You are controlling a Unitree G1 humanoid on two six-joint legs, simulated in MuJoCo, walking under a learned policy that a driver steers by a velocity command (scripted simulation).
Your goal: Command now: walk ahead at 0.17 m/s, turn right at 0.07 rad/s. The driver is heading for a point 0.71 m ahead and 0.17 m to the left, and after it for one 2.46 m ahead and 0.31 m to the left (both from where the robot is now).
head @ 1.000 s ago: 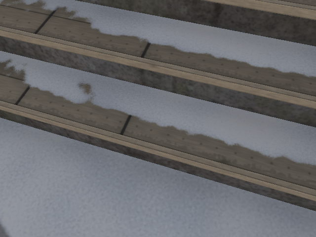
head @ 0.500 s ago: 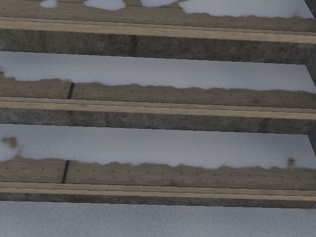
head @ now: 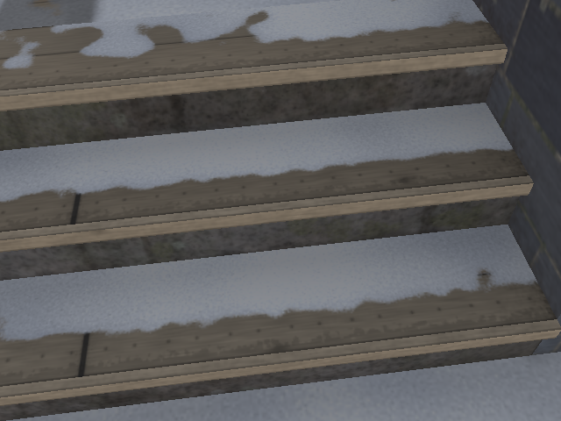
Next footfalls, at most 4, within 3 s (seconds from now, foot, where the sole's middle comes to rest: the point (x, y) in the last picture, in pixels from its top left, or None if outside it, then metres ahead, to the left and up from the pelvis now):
0.10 left None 0.03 0.11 -0.78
0.52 right None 0.31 -0.16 -0.78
1.20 left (236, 320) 0.68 0.14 -0.60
1.70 right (231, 179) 0.96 0.15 -0.42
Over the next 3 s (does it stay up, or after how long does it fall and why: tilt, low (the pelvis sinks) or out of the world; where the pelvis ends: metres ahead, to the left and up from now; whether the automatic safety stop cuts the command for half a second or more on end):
stays up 1.52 0.33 0.53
